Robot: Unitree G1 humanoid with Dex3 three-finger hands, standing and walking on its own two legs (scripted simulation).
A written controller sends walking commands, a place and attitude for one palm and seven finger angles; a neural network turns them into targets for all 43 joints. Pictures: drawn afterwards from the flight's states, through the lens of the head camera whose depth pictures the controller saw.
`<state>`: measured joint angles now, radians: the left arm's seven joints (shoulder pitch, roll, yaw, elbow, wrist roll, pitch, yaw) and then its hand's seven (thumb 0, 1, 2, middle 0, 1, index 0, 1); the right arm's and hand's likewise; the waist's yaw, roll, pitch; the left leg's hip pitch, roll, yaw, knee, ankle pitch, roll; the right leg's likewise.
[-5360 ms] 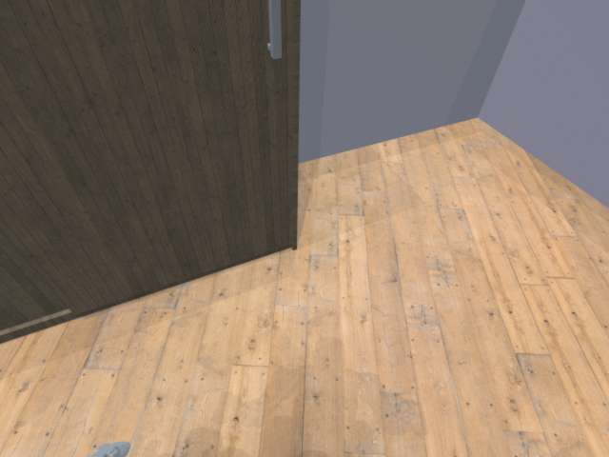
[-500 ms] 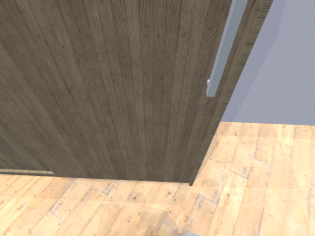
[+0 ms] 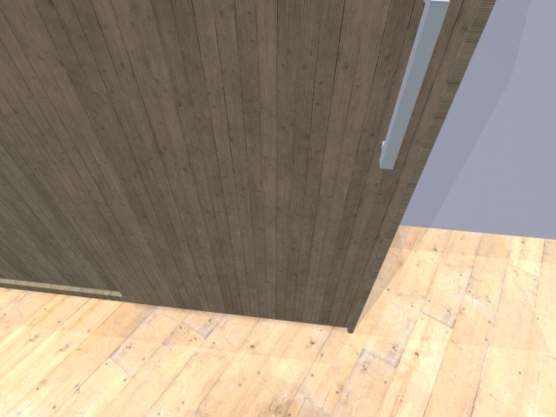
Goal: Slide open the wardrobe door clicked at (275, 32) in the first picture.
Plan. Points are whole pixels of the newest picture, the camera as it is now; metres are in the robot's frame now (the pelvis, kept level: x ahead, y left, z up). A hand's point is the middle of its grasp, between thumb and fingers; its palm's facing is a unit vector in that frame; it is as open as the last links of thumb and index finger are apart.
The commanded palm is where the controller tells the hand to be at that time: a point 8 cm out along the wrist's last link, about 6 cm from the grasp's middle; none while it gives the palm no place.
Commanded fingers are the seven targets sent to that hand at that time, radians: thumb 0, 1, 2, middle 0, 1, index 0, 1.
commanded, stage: come to a stop and stand still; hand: right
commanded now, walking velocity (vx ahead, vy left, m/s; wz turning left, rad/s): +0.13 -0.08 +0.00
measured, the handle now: (405, 91) +0.54 -0.15 +0.22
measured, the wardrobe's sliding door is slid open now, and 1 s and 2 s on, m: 0.00 0.00 0.00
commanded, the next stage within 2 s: look again from close up in 0.96 s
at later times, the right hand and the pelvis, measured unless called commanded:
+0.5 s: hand out of the picture -0.06 -0.15 -0.18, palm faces +0.14 +0.98 -0.16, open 7.4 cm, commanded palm none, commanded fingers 0.00 -0.90 -0.90 0.20 0.30 0.20 0.30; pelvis +0.01 -0.01 -0.01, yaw -2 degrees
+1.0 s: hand out of the picture +0.03 -0.21 -0.18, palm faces +0.03 +0.98 -0.21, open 7.4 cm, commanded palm none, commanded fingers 0.00 -0.90 -0.90 0.20 0.30 0.20 0.30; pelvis +0.00 -0.03 +0.00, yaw +0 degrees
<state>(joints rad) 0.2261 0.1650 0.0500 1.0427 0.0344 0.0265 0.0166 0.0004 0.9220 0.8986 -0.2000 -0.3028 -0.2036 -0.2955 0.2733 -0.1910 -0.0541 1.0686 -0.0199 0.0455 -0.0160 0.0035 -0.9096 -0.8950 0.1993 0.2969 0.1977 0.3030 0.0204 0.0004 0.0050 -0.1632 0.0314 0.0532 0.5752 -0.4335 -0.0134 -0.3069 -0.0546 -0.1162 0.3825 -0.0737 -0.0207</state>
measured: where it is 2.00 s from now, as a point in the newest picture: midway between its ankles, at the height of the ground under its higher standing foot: outside the picture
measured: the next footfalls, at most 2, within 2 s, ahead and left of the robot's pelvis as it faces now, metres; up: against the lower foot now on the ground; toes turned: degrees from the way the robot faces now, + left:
left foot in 0.02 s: -0.02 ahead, +0.12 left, +0.00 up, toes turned +4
right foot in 0.48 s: +0.04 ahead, -0.14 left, +0.00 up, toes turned -8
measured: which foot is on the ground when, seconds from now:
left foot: up 0.00-0.00, down 0.02-1.00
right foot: down 0.00-0.04, up 0.06-0.46, down 0.48-1.00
